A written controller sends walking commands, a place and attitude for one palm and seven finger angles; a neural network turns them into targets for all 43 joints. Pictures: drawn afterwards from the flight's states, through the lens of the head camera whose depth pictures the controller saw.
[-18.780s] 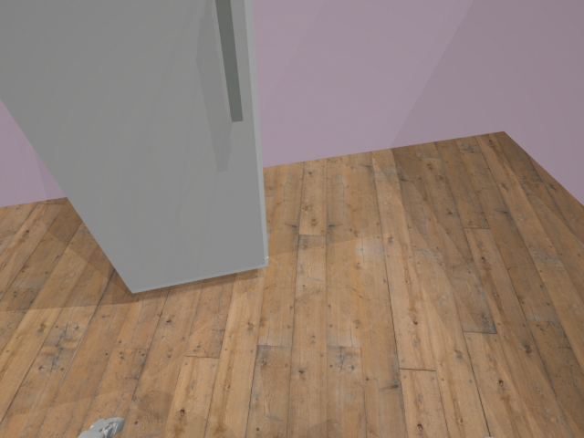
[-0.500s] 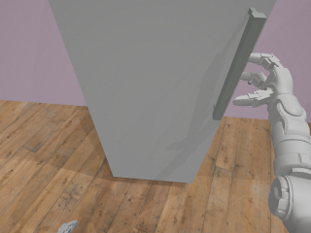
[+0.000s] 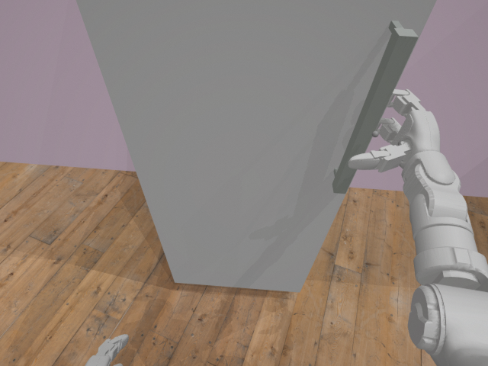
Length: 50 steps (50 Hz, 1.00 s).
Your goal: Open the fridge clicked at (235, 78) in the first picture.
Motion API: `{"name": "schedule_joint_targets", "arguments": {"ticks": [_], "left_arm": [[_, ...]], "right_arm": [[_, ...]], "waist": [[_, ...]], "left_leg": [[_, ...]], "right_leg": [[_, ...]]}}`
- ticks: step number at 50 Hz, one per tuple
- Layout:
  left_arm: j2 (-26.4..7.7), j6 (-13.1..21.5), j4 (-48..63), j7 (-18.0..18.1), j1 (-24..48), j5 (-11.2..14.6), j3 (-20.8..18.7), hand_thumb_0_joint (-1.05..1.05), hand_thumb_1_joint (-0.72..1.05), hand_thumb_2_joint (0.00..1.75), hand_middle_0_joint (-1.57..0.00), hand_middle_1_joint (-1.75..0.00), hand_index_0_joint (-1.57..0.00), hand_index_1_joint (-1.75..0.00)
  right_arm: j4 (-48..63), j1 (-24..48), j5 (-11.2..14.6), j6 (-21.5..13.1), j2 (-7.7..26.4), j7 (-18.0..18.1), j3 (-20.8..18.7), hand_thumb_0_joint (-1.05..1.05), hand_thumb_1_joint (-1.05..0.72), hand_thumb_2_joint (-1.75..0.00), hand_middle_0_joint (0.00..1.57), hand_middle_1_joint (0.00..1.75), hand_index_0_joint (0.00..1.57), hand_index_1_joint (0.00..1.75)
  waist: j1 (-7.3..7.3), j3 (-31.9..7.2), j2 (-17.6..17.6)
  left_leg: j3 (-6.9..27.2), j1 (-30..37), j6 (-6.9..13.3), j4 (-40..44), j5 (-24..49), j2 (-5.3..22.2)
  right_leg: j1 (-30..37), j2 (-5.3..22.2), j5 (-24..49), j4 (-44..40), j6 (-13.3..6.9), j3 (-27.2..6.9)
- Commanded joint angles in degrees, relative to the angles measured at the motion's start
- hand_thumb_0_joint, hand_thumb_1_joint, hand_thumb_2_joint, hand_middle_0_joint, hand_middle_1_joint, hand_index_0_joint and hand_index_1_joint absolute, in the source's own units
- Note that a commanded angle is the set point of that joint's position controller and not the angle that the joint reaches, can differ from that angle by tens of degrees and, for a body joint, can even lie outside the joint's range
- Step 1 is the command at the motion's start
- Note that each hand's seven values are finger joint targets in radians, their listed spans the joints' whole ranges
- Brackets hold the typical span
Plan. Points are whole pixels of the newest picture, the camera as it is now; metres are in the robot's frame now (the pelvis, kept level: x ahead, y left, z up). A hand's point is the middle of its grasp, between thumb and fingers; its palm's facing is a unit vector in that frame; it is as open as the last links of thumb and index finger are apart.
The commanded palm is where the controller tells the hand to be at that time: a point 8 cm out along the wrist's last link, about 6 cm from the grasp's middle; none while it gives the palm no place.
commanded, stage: slide the fingers in behind the handle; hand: right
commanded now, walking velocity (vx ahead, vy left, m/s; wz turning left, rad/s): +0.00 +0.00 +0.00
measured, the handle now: (362, 121) +0.49 -0.15 +0.17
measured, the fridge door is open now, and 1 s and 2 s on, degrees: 0 0 0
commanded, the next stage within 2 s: grip the handle and tug to test in 0.86 s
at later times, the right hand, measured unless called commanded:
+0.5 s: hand (359, 133) +0.44 -0.13 +0.19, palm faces -0.02 +1.00 +0.02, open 14.0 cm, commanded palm +0.41 -0.19 +0.18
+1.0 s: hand (361, 133) +0.44 -0.13 +0.18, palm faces -0.02 +1.00 +0.01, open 14.0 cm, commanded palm +0.42 -0.18 +0.18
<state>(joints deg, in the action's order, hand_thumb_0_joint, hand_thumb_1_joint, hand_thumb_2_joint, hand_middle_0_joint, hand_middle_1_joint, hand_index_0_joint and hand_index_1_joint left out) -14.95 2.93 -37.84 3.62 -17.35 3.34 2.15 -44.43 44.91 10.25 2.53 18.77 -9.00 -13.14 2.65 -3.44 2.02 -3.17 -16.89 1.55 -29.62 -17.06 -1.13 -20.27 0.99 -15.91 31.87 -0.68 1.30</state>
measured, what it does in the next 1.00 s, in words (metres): stands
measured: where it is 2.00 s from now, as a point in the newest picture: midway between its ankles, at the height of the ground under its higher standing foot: outside the picture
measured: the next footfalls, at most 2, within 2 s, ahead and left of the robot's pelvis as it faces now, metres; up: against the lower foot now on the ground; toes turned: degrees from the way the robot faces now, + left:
none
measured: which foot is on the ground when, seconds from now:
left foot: down 0.00-1.00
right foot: down 0.00-1.00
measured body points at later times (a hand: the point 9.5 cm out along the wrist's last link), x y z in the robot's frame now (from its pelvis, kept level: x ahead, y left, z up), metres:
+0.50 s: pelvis +0.00 +0.01 +0.00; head +0.00 +0.02 +0.45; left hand +0.10 +0.27 -0.11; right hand +0.43 -0.18 +0.19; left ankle -0.02 +0.10 -0.73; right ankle +0.00 -0.11 -0.73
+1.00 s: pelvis +0.00 +0.00 +0.00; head +0.01 +0.02 +0.45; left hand +0.10 +0.26 -0.11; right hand +0.44 -0.19 +0.19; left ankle -0.02 +0.10 -0.73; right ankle +0.00 -0.11 -0.73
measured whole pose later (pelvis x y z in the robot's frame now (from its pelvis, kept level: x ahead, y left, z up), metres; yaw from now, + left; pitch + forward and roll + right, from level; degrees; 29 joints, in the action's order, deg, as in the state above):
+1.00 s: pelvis +0.00 +0.00 +0.00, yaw +1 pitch +3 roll +0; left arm -14.6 1.6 -38.1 3.7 -16.9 3.1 1.9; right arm -42.5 43.5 9.5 2.9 16.5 -6.3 -12.4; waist 2.9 -3.0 2.1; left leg -2.6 -15.0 1.9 -28.0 -16.2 -1.5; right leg -17.9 1.3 -14.9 29.5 -0.3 1.8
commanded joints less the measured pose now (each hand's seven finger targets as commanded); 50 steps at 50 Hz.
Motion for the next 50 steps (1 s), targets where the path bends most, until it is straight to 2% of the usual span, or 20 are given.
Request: {"name": "schedule_joint_targets", "arguments": {"ticks": [1, 4, 6, 7, 9, 14, 16, 18, 20, 23, 26, 29, 35, 38, 41, 42, 43, 46, 47, 50], "left_arm": [[-7.6, 2.1, 6.8, 0.7, 1.0, 0.1, -3.1, 0.00, 0.90, 0.90, -0.20, -0.30, -0.20, -0.30], [-7.4, 1.8, 6.8, 0.7, 1.6, 0.3, -2.9, 0.00, 0.90, 0.90, -0.20, -0.30, -0.20, -0.30], [-7.8, 1.5, 6.7, 0.9, 1.4, 0.2, -3.1, 0.00, 0.90, 0.90, -0.20, -0.30, -0.20, -0.30], [-7.5, 1.4, 7.0, 0.8, 2.1, 0.3, -2.8, 0.00, 0.90, 0.90, -0.20, -0.30, -0.20, -0.30], [-7.4, 1.3, 6.7, 0.9, 2.0, 0.1, -2.8, 0.00, 0.90, 0.90, -0.20, -0.30, -0.20, -0.30], [-6.9, 1.4, 7.3, 0.8, 2.3, -0.1, -2.8, 0.00, 0.90, 0.90, -0.20, -0.30, -0.20, -0.30], [-7.3, 1.1, 7.2, 0.8, 2.0, -0.2, -3.1, 0.00, 0.90, 0.90, -0.20, -0.30, -0.20, -0.30], [-6.8, 1.3, 7.4, 0.6, 2.8, 0.0, -2.9, 0.00, 0.90, 0.90, -0.20, -0.30, -0.20, -0.30], [-7.0, 1.2, 7.3, 0.6, 2.9, 0.1, -3.0, 0.00, 0.90, 0.90, -0.20, -0.30, -0.20, -0.30], [-7.2, 0.6, 7.0, 0.9, 3.1, 0.1, -2.9, 0.00, 0.90, 0.90, -0.20, -0.30, -0.20, -0.30], [-7.2, 0.4, 7.3, 0.9, 3.1, 0.0, -2.9, 0.00, 0.90, 0.90, -0.20, -0.30, -0.20, -0.30], [-6.6, 0.7, 7.6, 0.9, 3.7, 0.2, -2.9, 0.00, 0.90, 0.90, -0.20, -0.30, -0.20, -0.30], [-7.1, 1.1, 6.5, 1.2, 3.3, 0.1, -2.8, 0.00, 0.90, 0.90, -0.20, -0.30, -0.20, -0.30], [-6.9, 1.5, 6.5, 1.1, 3.4, 0.1, -2.8, 0.00, 0.90, 0.90, -0.20, -0.30, -0.20, -0.30], [-7.2, 1.1, 6.1, 1.0, 2.7, -0.2, -2.8, 0.00, 0.90, 0.90, -0.20, -0.30, -0.20, -0.30], [-7.0, 1.1, 6.3, 0.9, 3.2, -0.1, -2.6, 0.00, 0.90, 0.90, -0.20, -0.30, -0.20, -0.30], [-7.2, 1.0, 6.0, 1.0, 2.6, -0.1, -2.8, 0.00, 0.90, 0.90, -0.20, -0.30, -0.20, -0.30], [-7.2, 0.8, 6.6, 0.8, 2.5, -0.2, -2.9, 0.00, 0.90, 0.90, -0.20, -0.30, -0.20, -0.30], [-7.0, 0.9, 7.0, 0.7, 2.9, -0.1, -2.9, 0.00, 0.90, 0.90, -0.20, -0.30, -0.20, -0.30], [-6.8, 1.2, 6.9, 0.7, 2.6, 0.0, -3.0, 0.00, 0.90, 0.90, -0.20, -0.30, -0.20, -0.30]], "right_arm": [[15.1, 28.0, 0.5, -4.0, 9.4, 0.3, -0.6, 0.00, 0.50, -0.30, 0.30, 1.20, 0.30, 1.20], [14.8, 27.4, 0.8, -3.2, 8.3, 0.3, -0.1, 0.00, 0.50, -0.30, 0.30, 1.20, 0.30, 1.20], [14.5, 26.3, 0.6, -2.9, 10.9, 0.8, -2.3, 0.00, 0.50, -0.30, 0.30, 1.20, 0.30, 1.20], [14.8, 27.3, 0.8, -2.6, 9.3, 0.9, -1.1, 0.00, 0.50, -0.30, 0.30, 1.20, 0.30, 1.20], [14.6, 27.8, 0.3, -2.6, 11.0, 1.6, -2.7, 0.00, 0.50, -0.30, 0.30, 1.20, 0.30, 1.20], [17.5, 27.7, -0.2, -3.7, 8.9, 2.4, -1.2, 0.00, 0.50, -0.30, 0.30, 1.20, 0.30, 1.20], [18.0, 25.1, -0.2, -4.0, 11.2, 2.5, -3.1, 0.00, 0.50, -0.30, 0.30, 1.20, 0.30, 1.20], [18.3, 25.5, 0.4, -3.6, 7.3, 2.1, -0.3, 0.00, 0.50, -0.30, 0.30, 1.20, 0.30, 1.20], [18.5, 25.2, 0.4, -2.9, 6.6, 1.9, 0.3, 0.00, 0.50, -0.30, 0.30, 1.20, 0.30, 1.20], [16.2, 23.2, 0.4, -1.5, 10.0, 2.4, -2.8, 0.00, 0.50, -0.30, 0.30, 1.20, 0.30, 1.20], [16.8, 23.7, 0.1, -1.4, 10.0, 2.4, -2.4, 0.00, 0.50, -0.30, 0.30, 1.20, 0.30, 1.20], [20.4, 26.7, -0.2, -2.3, 7.1, 2.1, 0.6, 0.00, 0.50, -0.30, 0.30, 1.20, 0.30, 1.20], [16.5, 27.8, 0.7, -2.5, 7.8, 2.1, -0.1, 0.00, 0.50, -0.30, 0.30, 1.20, 0.30, 1.20], [17.3, 28.6, 0.4, -3.1, 7.7, 2.3, 0.0, 0.00, 0.50, -0.30, 0.30, 1.20, 0.30, 1.20], [14.8, 26.5, 0.0, -3.2, 9.8, 2.8, -1.9, 0.00, 0.50, -0.30, 0.30, 1.20, 0.30, 1.20], [14.1, 26.8, 0.1, -3.0, 8.0, 2.7, -0.6, 0.00, 0.50, -0.30, 0.30, 1.20, 0.30, 1.20], [14.0, 27.5, -0.1, -3.1, 10.6, 3.0, -2.8, 0.00, 0.50, -0.30, 0.30, 1.20, 0.30, 1.20], [13.8, 25.5, -0.5, -3.4, 10.0, 2.9, -2.3, 0.00, 0.50, -0.30, 0.30, 1.20, 0.30, 1.20], [15.8, 26.1, -0.4, -3.7, 8.9, 2.8, -1.4, 0.00, 0.50, -0.30, 0.30, 1.20, 0.30, 1.20], [17.2, 27.5, -0.3, -4.0, 7.0, 2.6, 0.1, 0.00, 0.41, -0.34, 0.31, 1.21, 0.31, 1.21]], "waist": [[0.72, -18.6, -1.8], [0.66, -17.3, -2.2], [0.08, -17.4, -3.6], [0.47, -16.3, -2.5], [0.12, -16.2, -2.9], [-0.20, -18.8, -0.9], [-0.81, -19.9, -3.2], [-0.16, -18.6, -2.9], [-0.09, -17.4, -2.8], [-0.62, -15.4, -4.8], [-0.45, -14.9, -4.8], [0.10, -16.7, 0.1], [0.52, -15.5, -4.1], [0.17, -17.1, -1.3], [-0.18, -17.0, -4.2], [-0.02, -15.8, -2.8], [-0.11, -16.4, -3.6], [-0.46, -16.8, -4.2], [-0.51, -17.7, -1.9], [0.01, -17.6, -1.1]], "left_leg": [[1.6, 3.3, -0.1, 3.0, 22.0, -0.1], [1.6, 3.4, -0.2, 3.3, 21.8, -0.1], [1.7, 4.5, -0.3, 3.5, 21.5, 0.0], [2.0, 3.9, -0.4, 3.7, 21.0, 0.1], [2.0, 4.5, -0.4, 3.9, 20.4, 0.2], [2.2, 5.6, -0.2, 3.6, 22.6, 0.1], [2.3, 7.9, -0.3, 3.3, 25.1, 0.1], [2.2, 7.0, -0.5, 3.6, 25.4, 0.1], [2.1, 6.2, -0.5, 4.0, 24.2, 0.1], [2.5, 6.7, -0.8, 4.8, 23.1, 0.4], [2.6, 7.0, -0.9, 5.0, 22.4, 0.5], [2.6, 5.9, -0.5, 4.8, 22.9, 0.4], [2.3, 4.9, -0.6, 5.4, 19.2, 0.1], [2.6, 4.9, -0.4, 5.1, 20.0, 0.3], [2.3, 6.0, -0.6, 4.8, 20.4, 0.3], [2.4, 5.3, -0.5, 4.9, 20.3, 0.4], [2.3, 5.7, -0.5, 4.8, 20.2, 0.4], [2.2, 6.6, -0.5, 4.5, 21.5, 0.3], [2.3, 6.4, -0.4, 4.4, 21.9, 0.3], [2.0, 5.4, -0.2, 4.3, 22.4, 0.0]], "right_leg": [[13.2, -0.4, 18.6, -1.6, -2.2, -1.9], [12.4, -0.7, 17.2, -2.1, -2.2, -1.7], [11.5, -0.6, 16.8, -2.2, -2.3, -1.6], [11.2, -0.8, 15.6, -2.5, -2.4, -1.4], [10.7, -0.9, 14.9, -2.9, -2.3, -1.5], [12.6, -1.0, 17.1, -2.7, -2.4, -1.1], [12.3, -0.9, 18.9, -2.5, -2.5, -0.9], [12.6, -1.1, 18.2, -2.8, -2.5, -0.7], [12.4, -1.1, 17.1, -3.1, -2.5, -0.7], [10.4, -1.2, 15.0, -3.6, -2.7, -0.5], [10.1, -1.1, 14.5, -3.8, -2.7, -0.3], [13.1, -1.2, 16.0, -3.5, -2.6, -0.3], [12.0, -1.1, 13.0, -4.0, -2.6, -1.3], [13.1, -1.3, 14.3, -3.6, -2.5, -1.1], [11.7, -1.1, 14.7, -3.7, -2.6, -1.3], [11.3, -1.2, 14.1, -3.8, -2.5, -1.1], [11.1, -1.1, 14.2, -3.8, -2.5, -1.2], [11.2, -1.0, 15.6, -3.8, -2.5, -1.0], [12.1, -1.0, 16.0, -3.8, -2.4, -0.8], [13.7, -0.8, 17.4, -3.6, -2.2, -1.1]]}}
